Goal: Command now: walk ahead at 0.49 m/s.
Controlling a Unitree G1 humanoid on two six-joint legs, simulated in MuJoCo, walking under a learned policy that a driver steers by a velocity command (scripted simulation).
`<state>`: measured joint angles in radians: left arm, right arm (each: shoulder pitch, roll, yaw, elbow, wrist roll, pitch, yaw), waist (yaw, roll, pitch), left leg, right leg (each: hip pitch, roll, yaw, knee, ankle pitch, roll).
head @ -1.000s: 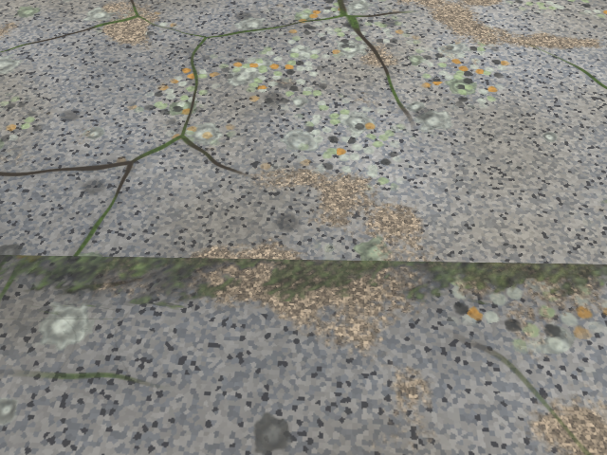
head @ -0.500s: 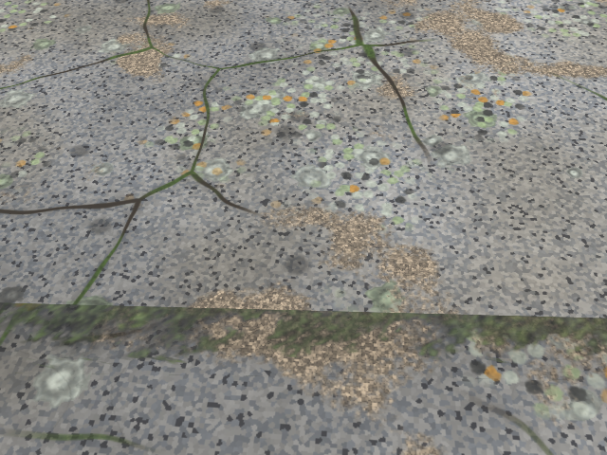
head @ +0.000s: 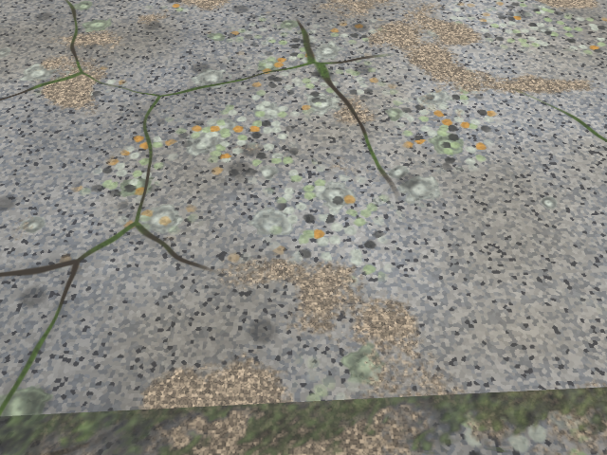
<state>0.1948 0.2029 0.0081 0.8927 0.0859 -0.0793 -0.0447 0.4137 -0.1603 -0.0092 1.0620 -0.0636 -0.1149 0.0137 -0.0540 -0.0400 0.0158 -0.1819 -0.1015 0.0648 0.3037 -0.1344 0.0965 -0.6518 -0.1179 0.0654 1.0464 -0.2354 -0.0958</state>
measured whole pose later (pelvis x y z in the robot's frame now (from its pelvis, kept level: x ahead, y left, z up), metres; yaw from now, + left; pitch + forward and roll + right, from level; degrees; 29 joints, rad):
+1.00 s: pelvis +0.40 -0.06 -0.02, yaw -1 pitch +0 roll +0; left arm 0.25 0.16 0.04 0.95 0.01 -0.05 -0.06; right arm 0.13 -0.18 -0.05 0.99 0.01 -0.08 0.12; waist 0.01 0.00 0.03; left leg -0.38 -0.02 0.06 0.60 -0.21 0.04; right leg -0.21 -0.04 -0.04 0.62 -0.41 0.02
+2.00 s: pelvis +0.67 -0.11 -0.11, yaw +3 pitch +1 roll +5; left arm 0.08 0.16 0.01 0.83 -0.03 -0.06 -0.06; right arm 0.66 -0.06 0.01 1.08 0.01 -0.08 -0.03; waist -0.17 -0.07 0.00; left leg -0.13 -0.04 0.01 1.02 -0.89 0.00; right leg -0.44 -0.13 0.09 0.39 0.33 -0.02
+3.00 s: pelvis +1.17 +0.04 -0.21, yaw +37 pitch +4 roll -1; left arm -0.04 0.24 0.04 0.70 0.03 -0.11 0.00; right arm 0.34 -0.27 -0.09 0.76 0.02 -0.01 -0.04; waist -0.07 0.00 0.01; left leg -0.24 -0.16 -0.23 0.74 -0.52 0.06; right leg -0.51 0.06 0.04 0.45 0.00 -0.03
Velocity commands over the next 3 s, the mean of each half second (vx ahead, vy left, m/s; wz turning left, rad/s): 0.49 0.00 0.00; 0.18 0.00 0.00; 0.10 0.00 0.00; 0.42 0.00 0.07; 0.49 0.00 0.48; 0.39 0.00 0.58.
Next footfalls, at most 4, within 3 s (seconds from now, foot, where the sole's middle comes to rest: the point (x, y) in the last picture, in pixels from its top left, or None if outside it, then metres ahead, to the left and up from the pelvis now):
0.28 right None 0.33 -0.16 -0.78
0.72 left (288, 454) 0.51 0.04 -0.78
0.94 right None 0.39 -0.19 -0.78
2.04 right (389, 353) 0.84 -0.25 -0.97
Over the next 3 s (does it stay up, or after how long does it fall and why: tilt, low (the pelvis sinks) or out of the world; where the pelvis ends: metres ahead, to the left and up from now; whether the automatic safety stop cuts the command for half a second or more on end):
stays up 1.17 0.04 -0.21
